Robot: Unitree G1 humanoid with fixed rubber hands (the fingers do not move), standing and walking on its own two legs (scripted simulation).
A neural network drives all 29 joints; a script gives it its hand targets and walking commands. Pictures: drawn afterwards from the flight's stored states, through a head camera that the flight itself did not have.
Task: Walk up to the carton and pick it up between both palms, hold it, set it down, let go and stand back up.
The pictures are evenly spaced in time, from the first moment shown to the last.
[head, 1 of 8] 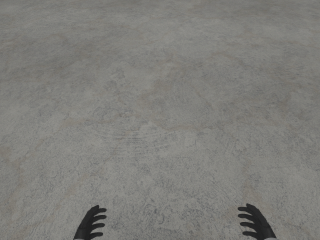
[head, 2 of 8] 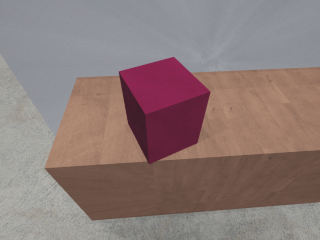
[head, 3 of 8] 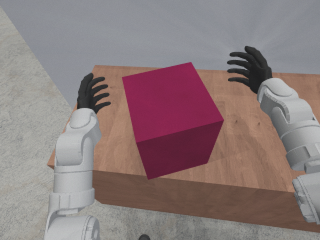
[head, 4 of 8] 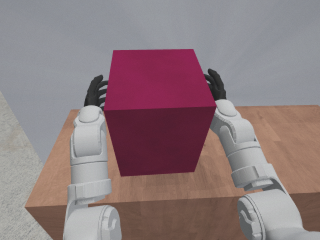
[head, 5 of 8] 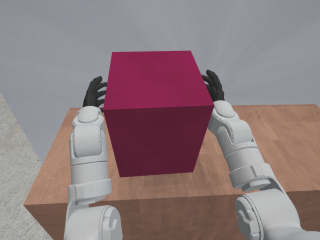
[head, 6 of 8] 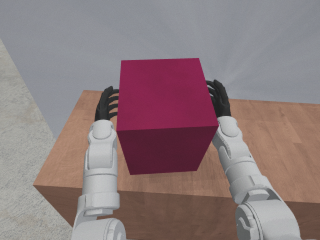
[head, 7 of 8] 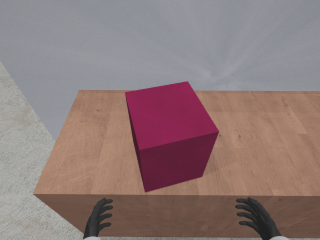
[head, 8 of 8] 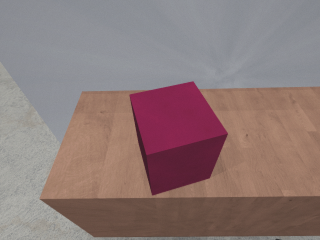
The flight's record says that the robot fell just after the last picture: no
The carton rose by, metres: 0.19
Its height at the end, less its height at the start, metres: +0.00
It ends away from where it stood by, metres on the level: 0.02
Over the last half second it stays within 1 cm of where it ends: yes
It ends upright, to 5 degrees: yes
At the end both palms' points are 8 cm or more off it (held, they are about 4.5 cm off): yes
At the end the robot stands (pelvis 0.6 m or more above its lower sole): yes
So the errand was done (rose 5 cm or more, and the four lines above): yes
